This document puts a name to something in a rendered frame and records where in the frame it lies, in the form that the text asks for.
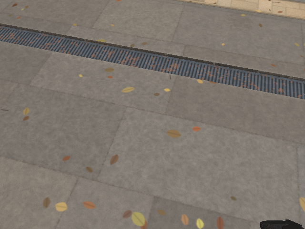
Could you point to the right robot hand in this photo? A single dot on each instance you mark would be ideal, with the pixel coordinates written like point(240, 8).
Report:
point(280, 224)

